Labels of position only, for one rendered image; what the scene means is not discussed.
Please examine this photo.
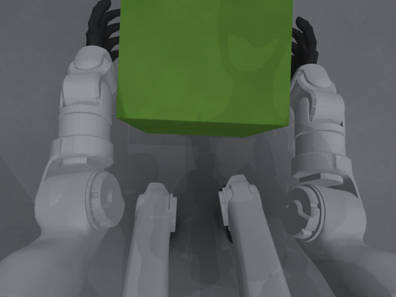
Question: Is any carton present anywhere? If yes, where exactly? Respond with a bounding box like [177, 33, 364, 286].
[116, 0, 293, 137]

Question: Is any right robot thigh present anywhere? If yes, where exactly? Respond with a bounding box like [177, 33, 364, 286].
[218, 181, 291, 297]

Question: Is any robot right upper arm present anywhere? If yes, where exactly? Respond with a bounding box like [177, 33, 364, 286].
[281, 184, 396, 297]

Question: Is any robot thigh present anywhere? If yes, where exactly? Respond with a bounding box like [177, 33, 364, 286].
[218, 181, 291, 297]
[120, 190, 177, 297]

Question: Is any left robot thigh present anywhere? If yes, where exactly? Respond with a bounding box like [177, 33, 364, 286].
[120, 190, 177, 297]

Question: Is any robot left upper arm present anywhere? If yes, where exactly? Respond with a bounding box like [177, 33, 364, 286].
[0, 170, 125, 297]

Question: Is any robot right forearm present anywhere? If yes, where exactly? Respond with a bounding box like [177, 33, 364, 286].
[290, 64, 363, 204]

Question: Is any robot right hand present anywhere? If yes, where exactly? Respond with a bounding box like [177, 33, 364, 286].
[290, 17, 319, 82]

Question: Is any robot left forearm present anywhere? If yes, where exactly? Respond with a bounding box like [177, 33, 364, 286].
[35, 45, 117, 220]

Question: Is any robot left hand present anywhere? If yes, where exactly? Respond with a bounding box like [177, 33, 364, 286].
[86, 0, 121, 62]

